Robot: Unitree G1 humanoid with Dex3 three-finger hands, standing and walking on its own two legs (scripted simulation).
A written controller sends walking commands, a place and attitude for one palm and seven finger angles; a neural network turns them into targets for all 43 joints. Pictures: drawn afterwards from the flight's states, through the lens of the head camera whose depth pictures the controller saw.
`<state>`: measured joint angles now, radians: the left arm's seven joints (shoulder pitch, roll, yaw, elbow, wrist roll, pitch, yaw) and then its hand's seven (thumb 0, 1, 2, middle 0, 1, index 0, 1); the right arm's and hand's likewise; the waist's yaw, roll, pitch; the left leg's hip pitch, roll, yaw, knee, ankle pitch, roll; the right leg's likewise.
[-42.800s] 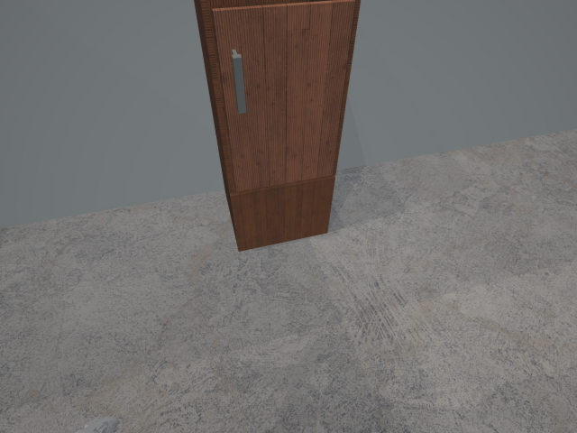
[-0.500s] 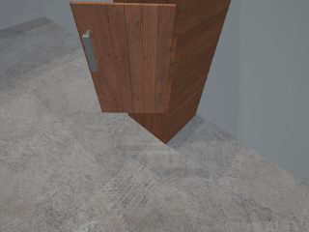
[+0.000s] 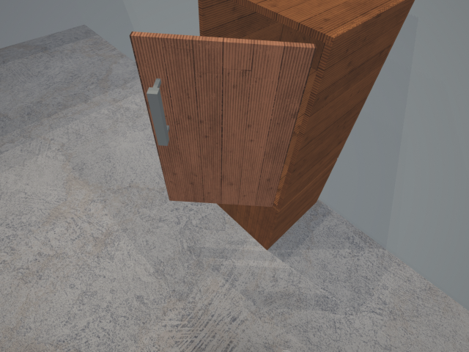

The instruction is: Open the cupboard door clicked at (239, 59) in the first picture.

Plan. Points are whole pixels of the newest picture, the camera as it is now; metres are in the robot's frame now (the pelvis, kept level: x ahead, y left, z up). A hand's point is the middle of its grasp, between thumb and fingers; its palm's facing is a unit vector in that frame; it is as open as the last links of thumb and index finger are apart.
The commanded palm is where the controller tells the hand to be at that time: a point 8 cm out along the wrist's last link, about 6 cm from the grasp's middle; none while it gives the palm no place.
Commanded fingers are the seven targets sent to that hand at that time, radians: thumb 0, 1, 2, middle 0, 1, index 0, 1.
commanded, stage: come to a stop and stand still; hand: left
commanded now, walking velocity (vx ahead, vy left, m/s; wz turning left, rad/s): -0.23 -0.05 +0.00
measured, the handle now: (160, 113) +0.61 +0.23 +0.03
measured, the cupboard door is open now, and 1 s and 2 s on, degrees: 43 43 43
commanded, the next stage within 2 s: look again from close up in 1.06 s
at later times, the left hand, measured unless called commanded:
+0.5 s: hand out of the picture +0.09 +0.19 -0.18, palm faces +0.05 -0.98 -0.19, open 7.4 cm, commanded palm none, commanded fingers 0.00 0.90 0.90 -0.20 -0.30 -0.20 -0.30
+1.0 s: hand out of the picture -0.04 +0.16 -0.18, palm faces +0.03 -0.99 -0.16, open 7.4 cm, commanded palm none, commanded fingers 0.00 0.90 0.90 -0.20 -0.30 -0.20 -0.30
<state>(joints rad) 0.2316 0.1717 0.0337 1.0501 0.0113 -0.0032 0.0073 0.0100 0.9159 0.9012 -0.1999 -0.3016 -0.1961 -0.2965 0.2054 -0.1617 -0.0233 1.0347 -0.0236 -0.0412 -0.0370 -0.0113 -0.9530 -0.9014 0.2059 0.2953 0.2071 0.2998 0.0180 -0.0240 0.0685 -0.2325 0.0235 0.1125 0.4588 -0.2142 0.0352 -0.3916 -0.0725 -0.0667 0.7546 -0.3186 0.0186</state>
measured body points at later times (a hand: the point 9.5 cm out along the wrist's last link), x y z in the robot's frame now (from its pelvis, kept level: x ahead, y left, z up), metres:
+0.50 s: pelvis +0.01 +0.01 +0.00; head +0.04 +0.03 +0.44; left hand +0.09 +0.24 -0.16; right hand +0.05 -0.23 -0.15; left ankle +0.02 +0.09 -0.74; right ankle -0.02 -0.13 -0.70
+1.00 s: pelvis -0.03 -0.01 +0.00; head -0.03 +0.00 +0.45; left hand -0.04 +0.21 -0.16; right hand -0.04 -0.24 -0.15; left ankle +0.02 +0.09 -0.74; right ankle -0.04 -0.13 -0.74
